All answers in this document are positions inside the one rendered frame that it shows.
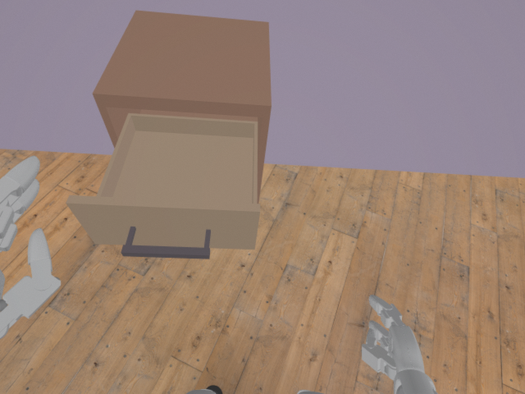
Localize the right robot hand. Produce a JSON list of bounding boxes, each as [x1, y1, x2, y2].
[[362, 295, 425, 381]]

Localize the drawer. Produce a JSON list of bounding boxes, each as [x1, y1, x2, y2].
[[66, 113, 260, 250]]

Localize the cabinet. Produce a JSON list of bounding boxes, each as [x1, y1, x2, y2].
[[93, 11, 272, 203]]

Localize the handle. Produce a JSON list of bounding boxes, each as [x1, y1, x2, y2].
[[121, 227, 211, 259]]

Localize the robot right forearm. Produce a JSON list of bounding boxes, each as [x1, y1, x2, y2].
[[394, 369, 438, 394]]

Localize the left robot hand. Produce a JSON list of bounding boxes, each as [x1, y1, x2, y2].
[[0, 156, 61, 339]]

